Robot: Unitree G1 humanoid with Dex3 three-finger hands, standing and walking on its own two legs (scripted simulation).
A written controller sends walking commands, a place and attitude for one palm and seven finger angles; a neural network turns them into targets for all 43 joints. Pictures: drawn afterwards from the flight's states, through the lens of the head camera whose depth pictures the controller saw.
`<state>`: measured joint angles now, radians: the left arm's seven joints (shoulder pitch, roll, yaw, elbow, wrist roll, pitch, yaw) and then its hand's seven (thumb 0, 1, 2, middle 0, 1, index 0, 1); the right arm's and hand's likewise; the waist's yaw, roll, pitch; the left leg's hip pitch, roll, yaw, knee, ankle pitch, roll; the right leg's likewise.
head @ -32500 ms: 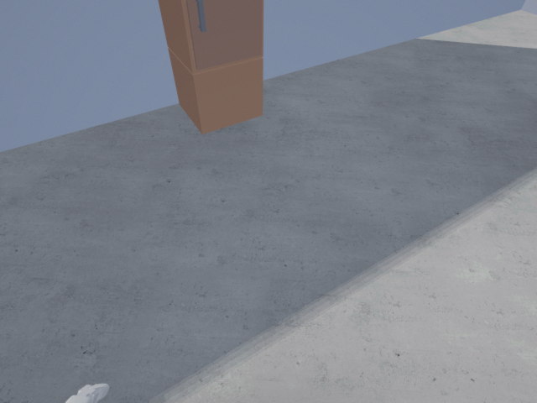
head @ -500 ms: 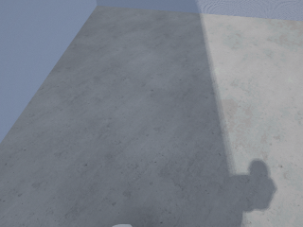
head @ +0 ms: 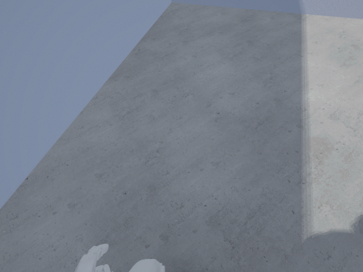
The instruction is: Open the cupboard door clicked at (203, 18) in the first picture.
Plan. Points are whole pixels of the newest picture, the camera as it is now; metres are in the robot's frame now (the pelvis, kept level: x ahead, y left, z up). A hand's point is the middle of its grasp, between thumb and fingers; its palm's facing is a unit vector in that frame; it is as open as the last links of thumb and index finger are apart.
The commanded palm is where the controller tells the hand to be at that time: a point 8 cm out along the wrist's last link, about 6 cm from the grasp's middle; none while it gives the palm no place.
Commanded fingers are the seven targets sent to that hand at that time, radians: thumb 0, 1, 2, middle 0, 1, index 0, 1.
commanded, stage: turn to face it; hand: left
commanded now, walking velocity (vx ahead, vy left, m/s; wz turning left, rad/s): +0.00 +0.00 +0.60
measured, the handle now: out of the picture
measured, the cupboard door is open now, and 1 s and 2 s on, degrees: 44 44 44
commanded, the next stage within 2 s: none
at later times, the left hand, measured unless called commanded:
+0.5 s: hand out of the picture -0.02 +0.24 -0.18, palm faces +0.36 -0.89 -0.27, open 7.4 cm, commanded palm none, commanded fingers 0.00 0.90 0.90 -0.20 -0.30 -0.20 -0.30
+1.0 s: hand out of the picture +0.01 +0.15 -0.15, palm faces +0.57 -0.78 -0.27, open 7.4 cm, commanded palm none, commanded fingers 0.00 0.90 0.90 -0.20 -0.30 -0.20 -0.30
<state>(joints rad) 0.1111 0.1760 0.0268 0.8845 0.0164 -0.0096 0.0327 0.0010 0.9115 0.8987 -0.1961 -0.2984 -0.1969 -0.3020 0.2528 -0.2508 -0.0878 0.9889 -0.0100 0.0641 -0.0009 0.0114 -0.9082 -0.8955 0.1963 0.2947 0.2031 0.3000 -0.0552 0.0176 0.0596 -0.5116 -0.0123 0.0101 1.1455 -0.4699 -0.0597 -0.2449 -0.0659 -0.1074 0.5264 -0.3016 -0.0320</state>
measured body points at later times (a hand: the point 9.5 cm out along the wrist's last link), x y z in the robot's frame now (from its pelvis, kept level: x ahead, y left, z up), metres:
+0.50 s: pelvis +0.01 +0.01 -0.01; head +0.06 +0.05 +0.44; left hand -0.04 +0.29 -0.16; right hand +0.21 -0.19 -0.13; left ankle -0.01 +0.10 -0.74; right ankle +0.02 -0.14 -0.65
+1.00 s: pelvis +0.05 -0.05 +0.00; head +0.11 -0.04 +0.45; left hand -0.02 +0.19 -0.13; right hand +0.25 -0.24 -0.16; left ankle -0.05 +0.06 -0.65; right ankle +0.08 -0.14 -0.74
